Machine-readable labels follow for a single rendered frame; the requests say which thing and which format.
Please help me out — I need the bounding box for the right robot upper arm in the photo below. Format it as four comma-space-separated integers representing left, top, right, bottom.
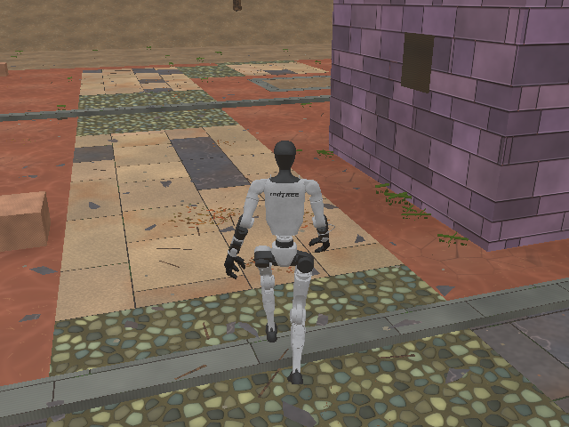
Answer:
303, 179, 326, 228

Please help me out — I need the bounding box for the right robot hand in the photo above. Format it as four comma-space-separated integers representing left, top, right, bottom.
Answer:
309, 237, 330, 253

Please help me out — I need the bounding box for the left robot hand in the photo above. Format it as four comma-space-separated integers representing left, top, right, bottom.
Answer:
224, 254, 245, 279

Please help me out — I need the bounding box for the left robot upper arm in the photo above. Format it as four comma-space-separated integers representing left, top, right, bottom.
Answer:
239, 179, 267, 229

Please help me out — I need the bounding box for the robot right thigh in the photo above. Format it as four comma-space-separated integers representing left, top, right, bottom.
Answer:
290, 250, 314, 325

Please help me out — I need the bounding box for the right robot forearm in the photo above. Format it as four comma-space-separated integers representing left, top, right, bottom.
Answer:
317, 215, 329, 242

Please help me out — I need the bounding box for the left robot forearm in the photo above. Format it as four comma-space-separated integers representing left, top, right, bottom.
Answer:
228, 215, 248, 257

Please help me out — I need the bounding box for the robot left foot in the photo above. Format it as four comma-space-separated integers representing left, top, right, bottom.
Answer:
266, 323, 277, 342

